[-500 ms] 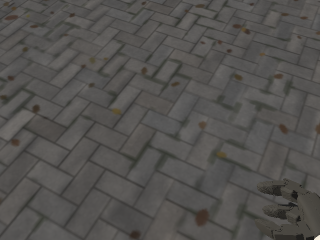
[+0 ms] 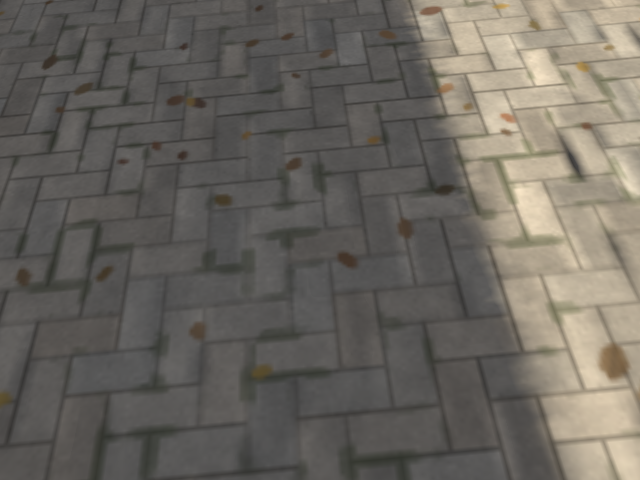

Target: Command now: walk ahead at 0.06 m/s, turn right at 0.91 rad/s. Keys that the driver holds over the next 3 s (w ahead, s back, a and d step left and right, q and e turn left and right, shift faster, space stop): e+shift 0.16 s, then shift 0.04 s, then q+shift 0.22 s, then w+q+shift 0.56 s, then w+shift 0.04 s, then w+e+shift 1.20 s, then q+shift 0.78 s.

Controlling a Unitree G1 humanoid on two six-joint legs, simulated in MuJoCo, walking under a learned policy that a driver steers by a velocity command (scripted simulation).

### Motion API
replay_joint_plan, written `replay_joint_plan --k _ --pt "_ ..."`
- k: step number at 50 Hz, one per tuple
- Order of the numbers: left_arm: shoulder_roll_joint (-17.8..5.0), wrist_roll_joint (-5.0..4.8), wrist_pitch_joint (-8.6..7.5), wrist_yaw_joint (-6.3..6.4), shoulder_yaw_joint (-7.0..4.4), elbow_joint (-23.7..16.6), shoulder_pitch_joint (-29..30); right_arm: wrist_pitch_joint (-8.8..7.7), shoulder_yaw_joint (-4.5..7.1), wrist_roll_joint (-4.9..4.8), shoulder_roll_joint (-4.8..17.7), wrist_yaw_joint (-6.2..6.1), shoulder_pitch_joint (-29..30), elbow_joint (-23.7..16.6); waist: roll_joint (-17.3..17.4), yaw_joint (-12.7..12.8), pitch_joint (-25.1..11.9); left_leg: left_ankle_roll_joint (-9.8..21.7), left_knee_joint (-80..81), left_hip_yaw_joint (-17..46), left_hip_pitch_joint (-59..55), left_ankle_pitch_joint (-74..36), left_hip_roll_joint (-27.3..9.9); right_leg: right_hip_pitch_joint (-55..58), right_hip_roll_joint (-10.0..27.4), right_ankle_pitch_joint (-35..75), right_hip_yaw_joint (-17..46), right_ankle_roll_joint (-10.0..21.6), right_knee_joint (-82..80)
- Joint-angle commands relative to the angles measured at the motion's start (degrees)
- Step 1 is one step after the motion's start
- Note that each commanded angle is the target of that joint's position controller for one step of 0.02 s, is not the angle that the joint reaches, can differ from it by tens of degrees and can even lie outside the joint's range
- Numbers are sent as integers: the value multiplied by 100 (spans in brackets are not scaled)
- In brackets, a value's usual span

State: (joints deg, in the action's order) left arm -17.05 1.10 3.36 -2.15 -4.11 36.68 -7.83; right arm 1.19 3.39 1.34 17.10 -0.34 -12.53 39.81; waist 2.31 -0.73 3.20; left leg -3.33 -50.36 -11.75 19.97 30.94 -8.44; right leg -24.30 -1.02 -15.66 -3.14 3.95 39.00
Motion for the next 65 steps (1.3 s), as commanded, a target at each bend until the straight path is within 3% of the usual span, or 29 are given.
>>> replay_joint_plan --k 1,3,5,7,10,15,18,19,20,21,24,29,31,33,34,35,36,37,38,41,50,53,55,56,57,58,60,62,65 --pt "-1538 -51 -34 153 -476 -215 -1108 115 82 42 496 -59 135 -724 -1262 512 -924 -160 -1931 1330 2117 555 509 2108 1919 2056 3300 1510 -2036" --pt "-1078 -71 42 212 -339 -328 -264 35 107 11 519 -105 218 -621 -1038 123 -446 -59 -1333 1443 1775 -507 390 1430 1171 1402 2504 1002 -2085" --pt "-858 -83 43 186 -274 -415 -79 84 123 92 543 -98 35 -473 -865 44 -650 -39 -1272 1388 1349 -796 567 1219 913 1912 2272 901 -1969" --pt "-978 -65 9 135 -330 -347 -256 112 78 41 405 -76 56 -467 -585 84 -803 -30 -891 1454 1236 -784 686 1289 844 1939 2402 896 -1896" --pt "-1030 -21 8 122 -359 -315 -389 123 35 -6 340 -89 126 -451 -702 218 -872 26 -334 1489 1174 -872 786 1397 873 1306 2681 917 -1927" --pt "-593 89 -30 115 -127 -190 -271 124 -15 -79 264 -88 -18 -291 -965 271 -972 273 541 1186 27 -844 798 958 905 1335 2435 785 -1916" --pt "-420 39 -47 205 40 -30 -135 99 -90 -99 54 -24 -275 -115 -822 49 -802 490 2154 1117 -1152 -1569 902 505 879 524 2214 508 -1861" --pt "-505 45 -61 262 24 44 -276 53 -71 -34 215 -23 -64 -204 -578 106 -556 595 2675 1474 -1157 -1743 832 405 723 399 2093 285 -1648" --pt "-449 58 -70 308 35 13 -407 -19 -20 56 601 -19 7 -330 249 233 -521 779 3330 2748 -990 -1836 -22 408 304 152 1622 44 -825" --pt "-489 10 -50 320 19 -88 -281 -30 140 -21 1126 31 251 -324 1018 375 -107 1284 3594 3787 -257 -2419 -691 277 -467 -562 736 -206 -544" --pt "-709 145 -194 179 -33 -229 160 49 269 -1 1010 143 -494 -61 828 -48 -52 1609 4198 4425 -526 1246 -464 -371 -353 -1050 632 -305 885" --pt "-250 41 -460 58 110 -305 416 -3 371 -107 902 171 -354 -82 481 -69 -203 1449 3965 3903 -683 36 311 -56 -377 -795 512 -586 246" --pt "-169 -57 -503 135 142 -282 200 -7 423 -118 920 207 70 -221 574 130 -265 1340 3716 3786 -246 -228 566 795 -507 -984 462 -535 -844" --pt "-332 -127 -528 357 76 4 -722 2 448 -95 803 192 548 -374 302 654 -323 912 3088 3485 732 -367 994 2532 -436 105 257 -383 -2415" --pt "-803 -59 -570 475 -42 185 -1462 -57 416 -136 580 157 686 -488 30 912 -561 411 2336 2881 2144 -264 1435 4278 225 -43 594 -228 -2481" --pt "-1270 22 -596 536 -126 61 -1352 -115 218 -239 -77 137 339 -611 -1417 771 -864 470 424 2133 3039 175 1692 4643 2077 -1948 2658 67 -2777" --pt "-1497 194 -586 553 -209 -36 -851 -162 166 -123 142 157 712 -865 -1236 589 -547 506 -392 1873 3656 -618 1018 3641 2926 -2807 3836 602 -2947" --pt "-1017 226 -639 500 -97 -68 -660 -164 219 -65 445 219 1041 -916 -554 500 -275 538 -845 1912 3625 -1071 699 3248 2674 -2653 3494 639 -2919" --pt "-793 170 -699 439 -20 -46 -611 -159 250 -13 500 306 880 -826 -482 373 -199 511 -1079 1880 3599 -1332 702 3131 2296 -2227 2885 476 -2936" --pt "-770 104 -813 353 15 153 -976 -44 238 83 549 548 679 -718 -829 381 -87 445 -1917 1527 3559 -1816 575 2898 1656 -1034 1410 195 -3100" --pt "-665 148 -984 282 33 856 -1895 -53 -89 72 250 764 2249 -1224 -626 642 913 853 -232 507 2960 -2371 442 2604 1489 1490 -709 20 -3609" --pt "-977 117 -941 323 34 1146 -2076 -106 -139 96 170 596 1649 -1020 -935 140 339 1383 535 55 919 -1680 1280 2698 1724 6809 -1009 131 -2608" --pt "-1469 54 -804 357 -45 1202 -1836 -149 130 144 720 388 -553 -400 -1117 -1096 -873 1616 1164 417 -1809 -1181 1648 2094 1854 7786 -953 265 116" --pt "-1150 17 -815 335 36 1066 -1729 -187 314 214 1215 281 -1354 -120 -777 -1402 -1509 1640 1478 1631 -3660 -656 798 632 1517 5119 -810 226 2161" --pt "-233 -262 -859 174 227 718 -2017 -233 406 219 1743 210 -1215 -146 1129 -705 -2561 1845 2475 4836 -5059 873 -1353 -1357 289 -1033 -191 -32 4657" --pt "-794 -253 -940 199 103 547 -1259 -260 420 198 1651 184 -1343 -276 -52 -1150 -2874 1678 3154 5390 -4493 580 -1449 -1514 98 -572 1133 148 5164" --pt "-486 -260 -935 192 150 548 -1079 -412 264 220 1027 106 -910 192 -409 -454 -731 1437 3376 3723 -2396 -800 -1143 -1692 661 169 870 145 4448" --pt "-250 -54 -680 88 174 890 -1602 -557 112 145 555 95 -376 232 -120 110 -269 1166 3816 2615 -1179 -893 -684 -1036 918 338 846 70 3890" --pt "-61 -43 -417 -40 143 970 -1364 -780 32 -25 250 136 -480 478 7 268 273 856 4372 1586 -802 -1670 -416 -1354 1024 648 789 15 3515"
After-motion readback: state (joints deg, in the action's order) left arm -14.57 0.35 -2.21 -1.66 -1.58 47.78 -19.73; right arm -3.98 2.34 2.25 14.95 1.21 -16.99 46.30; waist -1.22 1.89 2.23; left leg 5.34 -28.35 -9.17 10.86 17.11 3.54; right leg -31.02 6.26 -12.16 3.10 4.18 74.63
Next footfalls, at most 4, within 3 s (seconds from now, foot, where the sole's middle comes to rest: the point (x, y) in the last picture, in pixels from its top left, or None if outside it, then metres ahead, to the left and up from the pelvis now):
0.38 left None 0.10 0.11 -0.75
0.68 right None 0.07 -0.10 -0.75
1.10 left None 0.42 0.25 -0.75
1.58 right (238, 312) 0.87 0.26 -0.75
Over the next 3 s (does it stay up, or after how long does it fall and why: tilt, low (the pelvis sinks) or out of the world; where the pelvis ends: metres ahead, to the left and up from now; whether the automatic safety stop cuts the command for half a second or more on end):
stays up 1.59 0.16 0.01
